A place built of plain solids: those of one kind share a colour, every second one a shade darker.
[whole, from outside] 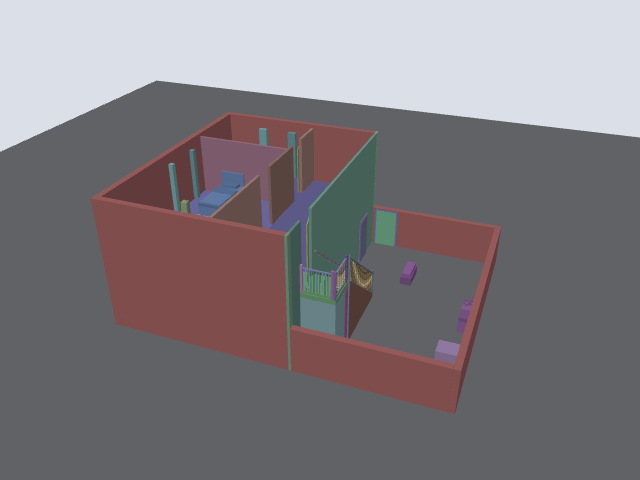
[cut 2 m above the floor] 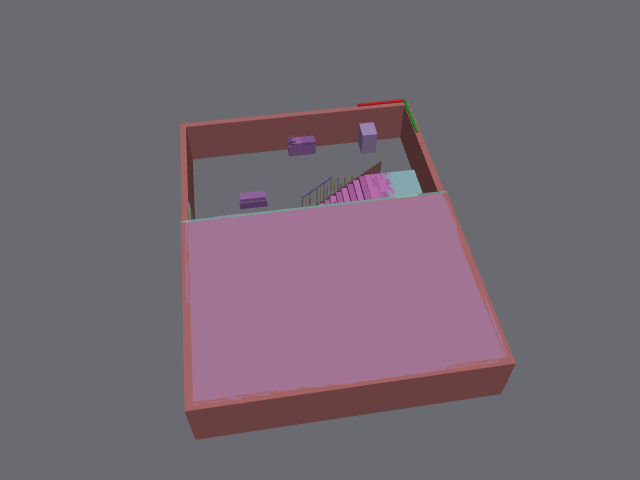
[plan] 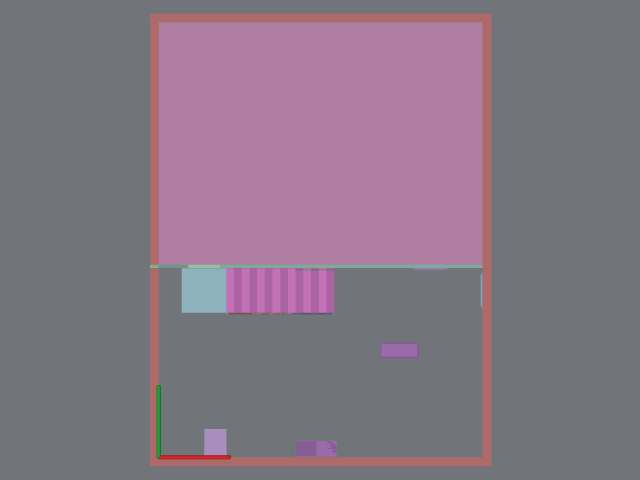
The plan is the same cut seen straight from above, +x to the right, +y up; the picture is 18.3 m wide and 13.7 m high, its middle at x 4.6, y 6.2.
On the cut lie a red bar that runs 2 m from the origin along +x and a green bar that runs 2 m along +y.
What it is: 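A house over a walled back yard; in the yard at the foot of the outdoor stair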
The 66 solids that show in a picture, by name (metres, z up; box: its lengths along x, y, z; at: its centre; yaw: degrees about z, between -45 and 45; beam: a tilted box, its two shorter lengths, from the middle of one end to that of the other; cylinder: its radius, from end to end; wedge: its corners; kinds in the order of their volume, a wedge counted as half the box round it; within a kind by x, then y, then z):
{
 "undercroft_block_1": {"box": [9.49, 7.05, 2.54], "at": [4.62, 9.01, 1.22]},
 "wall_1": {"box": [0.25, 5.4, 1.85], "at": [-0.12, 2.7, 0.88]},
 "wall_2": {"box": [0.25, 7.26, 5.38], "at": [-0.12, 9.03, 2.64]},
 "wall_3": {"box": [9.74, 0.25, 1.85], "at": [4.62, -0.12, 0.88]},
 "wall_4": {"box": [9.74, 0.25, 5.38], "at": [4.62, 12.54, 2.64]},
 "wall_5": {"box": [0.25, 5.4, 1.85], "at": [9.36, 2.7, 0.88]},
 "wall_6": {"box": [0.25, 7.26, 5.38], "at": [9.36, 9.03, 2.64]},
 "step_1": {"box": [0.52, 1.27, 2.54], "at": [1.89, 4.76, 1.22]},
 "step_2": {"box": [0.66, 1.27, 2.36], "at": [2.04, 4.76, 1.13]},
 "step_3": {"box": [0.66, 1.27, 2.19], "at": [2.26, 4.76, 1.04]},
 "step_4": {"box": [0.66, 1.27, 2.01], "at": [2.48, 4.76, 0.95]},
 "step_5": {"box": [0.66, 1.27, 1.83], "at": [2.7, 4.76, 0.86]},
 "step_6": {"box": [0.66, 1.27, 1.65], "at": [2.92, 4.76, 0.78]},
 "step_7": {"box": [0.66, 1.27, 1.47], "at": [3.14, 4.76, 0.69]},
 "step_8": {"box": [0.66, 1.27, 1.3], "at": [3.36, 4.76, 0.6]},
 "step_9": {"box": [0.66, 1.27, 1.12], "at": [3.58, 4.76, 0.51]},
 "step_10": {"box": [0.66, 1.27, 0.94], "at": [3.8, 4.76, 0.42]},
 "step_11": {"box": [0.66, 1.27, 0.76], "at": [4.02, 4.76, 0.33]},
 "step_12": {"box": [0.66, 1.27, 0.58], "at": [4.23, 4.76, 0.24]},
 "step_13": {"box": [0.66, 1.27, 0.41], "at": [4.45, 4.76, 0.15]},
 "step_14": {"box": [0.66, 1.27, 0.23], "at": [4.67, 4.76, 0.06]},
 "upper_floor_1": {"box": [6.71, 4.27, 0.18], "at": [3.23, 10.4, 2.58]},
 "upper_floor_2": {"box": [7.45, 2.79, 0.18], "at": [5.64, 6.89, 2.58]},
 "upper_floor_3": {"box": [2.8, 4.27, 0.18], "at": [7.97, 10.4, 2.58]},
 "stair_wall_1": {"box": [0.84, 0.1, 5.38], "at": [0.42, 5.45, 2.64]},
 "stair_wall_2": {"box": [7.5, 0.1, 5.38], "at": [5.49, 5.45, 2.64]},
 "head_base_1": {"box": [1.28, 1.27, 2.62], "at": [1.29, 4.76, 1.26]},
 "bedstead_bedroom_bed_1": {"box": [1.05, 1.05, 0.58], "at": [4.9, 10.94, 2.91]},
 "bedstead_bedroom_bed_2": {"box": [1.02, 0.95, 0.63], "at": [4.94, 10.94, 2.93]},
 "bedstead_bedroom_bed_3": {"box": [2.1, 1.05, 0.47], "at": [5.43, 10.94, 2.86]},
 "bedstead_bedroom_bed_4": {"box": [0.45, 1.0, 0.63], "at": [5.68, 10.94, 2.93]},
 "bedstead_bedroom_bed_5": {"box": [0.38, 0.65, 0.68], "at": [6.27, 10.94, 2.96]},
 "bedstead_bedroom_bed_6": {"box": [0.1, 1.05, 1.15], "at": [6.5, 10.94, 3.19]},
 "upper_partition_1": {"box": [3.8, 0.12, 2.56], "at": [1.9, 8.34, 3.9]},
 "upper_partition_2": {"box": [2.23, 0.12, 2.56], "at": [5.81, 8.34, 3.9]},
 "upper_partition_3": {"box": [1.41, 0.12, 2.56], "at": [8.53, 8.34, 3.9]},
 "upper_split_wall_1": {"box": [0.12, 4.01, 2.56], "at": [6.58, 10.4, 3.9]},
 "planter_1": {"box": [0.59, 0.42, 0.73], "at": [4.21, 0.25, 0.31]},
 "planter_2": {"box": [1.17, 0.46, 0.58], "at": [4.49, 0.24, 0.24]},
 "planter_3": {"box": [0.3, 0.42, 0.73], "at": [4.65, 0.25, 0.31]},
 "planter_4": {"box": [1.01, 0.36, 0.56], "at": [6.86, 3.05, 0.23]},
 "planter_5": {"box": [1.1, 0.46, 0.39], "at": [6.87, 3.05, 0.14]},
 "upper_floor_head_1": {"box": [1.28, 4.16, 0.18], "at": [1.29, 6.2, 2.58]},
 "bin_1": {"box": [0.64, 0.79, 1.1], "at": [1.61, 0.41, 0.5]},
 "curtains_1": {"box": [0.19, 0.19, 2.18], "at": [4.11, 12.32, 3.82]},
 "curtains_2": {"box": [0.19, 0.19, 2.18], "at": [5.67, 12.32, 3.82]},
 "curtains_3": {"box": [0.18, 0.37, 2.13], "at": [9.15, 9.29, 3.8]},
 "curtains_4": {"box": [0.18, 0.37, 2.13], "at": [9.15, 10.71, 3.8]},
 "back_wall_end_1": {"box": [0.25, 0.1, 5.38], "at": [-0.12, 5.45, 2.64]},
 "back_wall_end_2": {"box": [0.25, 0.1, 5.38], "at": [9.36, 5.45, 2.64]},
 "back_wall_sill_1": {"box": [0.9, 0.1, 2.54], "at": [1.29, 5.45, 1.22]},
 "plinth_1": {"wedge": [[1.98, 4.07, -0.05], [1.98, 4.07, 2.62], [1.98, 4.12, -0.05], [1.98, 4.12, 2.62], [4.95, 4.07, -0.05], [4.95, 4.07, 0.2], [4.95, 4.12, -0.05], [4.95, 4.12, 0.2]]},
 "doorleaf_door_1": {"box": [0.84, 0.039, 2.08], "at": [2.1, 5.65, 3.66], "yaw": 13.7},
 "doorleaf_door_2": {"box": [0.83, 0.039, 2.07], "at": [8.19, 8.54, 3.66], "yaw": 11.5},
 "undercroft_leaf_1": {"box": [0.88, 0.05, 2.0], "at": [7.75, 5.37, 0.95]},
 "yard_gate_leaf_1": {"box": [0.05, 0.92, 1.75], "at": [9.21, 4.76, 0.82]},
 "undercroft_frame_1": {"box": [1.02, 0.03, 2.06], "at": [7.75, 5.38, 0.98]},
 "yard_gate_frame_1": {"box": [0.03, 1.06, 1.81], "at": [9.22, 4.76, 0.85]},
 "clutter_bedroom_1": {"box": [0.15, 0.27, 0.64], "at": [4.14, 11.97, 2.94], "yaw": 4.4},
 "headland_ahead_guard_newel_1": {"box": [0.09, 0.09, 1.15], "at": [0.7, 4.26, 3.19]},
 "headland_ahead_guard_newel_2": {"box": [0.09, 0.09, 1.15], "at": [0.7, 5.35, 3.19]},
 "headland_side_guard_newel_1": {"box": [0.09, 0.09, 1.15], "at": [0.7, 4.17, 3.19]},
 "headland_side_guard_newel_2": {"box": [0.09, 0.09, 1.15], "at": [1.8, 4.17, 3.19]},
 "guard_newel_1": {"box": [0.05, 0.05, 3.75], "at": [1.95, 4.1, 1.83]},
 "headland_ahead_guard_board_1": {"box": [0.04, 1.09, 0.15], "at": [0.7, 4.81, 2.69]},
 "headland_ahead_guard_rail_1": {"box": [0.06, 1.09, 0.044], "at": [0.7, 4.81, 3.65]}
}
